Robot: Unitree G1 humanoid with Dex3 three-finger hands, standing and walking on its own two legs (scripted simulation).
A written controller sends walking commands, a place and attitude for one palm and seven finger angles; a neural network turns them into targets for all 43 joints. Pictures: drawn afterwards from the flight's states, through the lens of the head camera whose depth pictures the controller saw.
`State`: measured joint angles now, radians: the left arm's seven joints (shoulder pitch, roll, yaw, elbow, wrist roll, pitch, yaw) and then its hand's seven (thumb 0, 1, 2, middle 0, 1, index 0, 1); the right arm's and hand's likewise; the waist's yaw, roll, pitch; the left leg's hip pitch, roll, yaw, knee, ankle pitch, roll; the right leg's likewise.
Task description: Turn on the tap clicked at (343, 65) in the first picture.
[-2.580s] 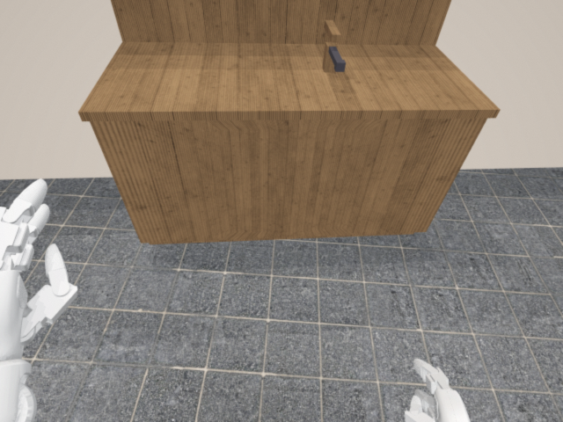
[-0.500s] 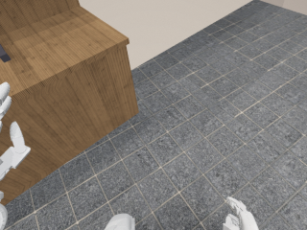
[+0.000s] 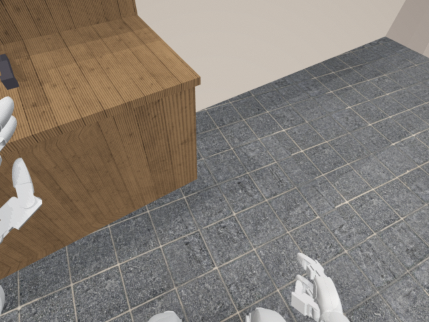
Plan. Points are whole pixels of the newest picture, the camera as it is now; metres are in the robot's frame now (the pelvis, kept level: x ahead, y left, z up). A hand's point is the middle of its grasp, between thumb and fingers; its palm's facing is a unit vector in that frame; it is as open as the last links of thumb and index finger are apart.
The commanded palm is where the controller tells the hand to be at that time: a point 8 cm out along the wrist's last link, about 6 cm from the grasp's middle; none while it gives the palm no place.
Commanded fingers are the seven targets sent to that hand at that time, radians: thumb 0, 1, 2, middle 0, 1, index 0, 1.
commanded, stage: turn to face it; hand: left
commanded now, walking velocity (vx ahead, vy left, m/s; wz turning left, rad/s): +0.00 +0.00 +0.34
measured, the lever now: (9, 81) +0.65 +0.56 +0.04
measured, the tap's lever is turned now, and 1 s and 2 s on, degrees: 0 0 0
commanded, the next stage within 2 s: take the last steps up to it in 0.18 s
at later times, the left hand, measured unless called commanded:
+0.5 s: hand (29, 253) +0.17 +0.21 +0.19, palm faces +0.54 -0.75 -0.38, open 7.4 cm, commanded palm +0.10 +0.25 +0.19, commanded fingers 0.00 0.90 0.90 -0.20 -0.30 -0.20 -0.30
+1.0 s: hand (41, 237) +0.18 +0.21 +0.19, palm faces +0.59 -0.68 -0.43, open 7.5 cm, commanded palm +0.11 +0.24 +0.19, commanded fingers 0.00 0.90 0.90 -0.20 -0.30 -0.20 -0.30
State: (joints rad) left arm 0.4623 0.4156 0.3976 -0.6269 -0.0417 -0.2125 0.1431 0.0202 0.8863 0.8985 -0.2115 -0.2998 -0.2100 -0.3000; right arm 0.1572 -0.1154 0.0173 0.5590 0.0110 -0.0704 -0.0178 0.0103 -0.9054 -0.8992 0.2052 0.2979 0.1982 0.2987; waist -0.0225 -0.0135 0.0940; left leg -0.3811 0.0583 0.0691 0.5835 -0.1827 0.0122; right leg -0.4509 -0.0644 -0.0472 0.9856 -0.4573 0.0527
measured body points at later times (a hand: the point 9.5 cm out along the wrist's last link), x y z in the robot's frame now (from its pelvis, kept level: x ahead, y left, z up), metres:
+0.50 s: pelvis +0.00 -0.06 +0.00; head +0.02 -0.03 +0.45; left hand +0.13 +0.25 +0.21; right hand +0.21 -0.29 -0.06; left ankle -0.04 +0.04 -0.73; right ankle +0.03 -0.17 -0.73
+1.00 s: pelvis +0.03 -0.07 +0.01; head +0.05 -0.08 +0.46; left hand +0.15 +0.24 +0.21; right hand +0.24 -0.25 -0.10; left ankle -0.03 +0.05 -0.65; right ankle +0.08 -0.15 -0.73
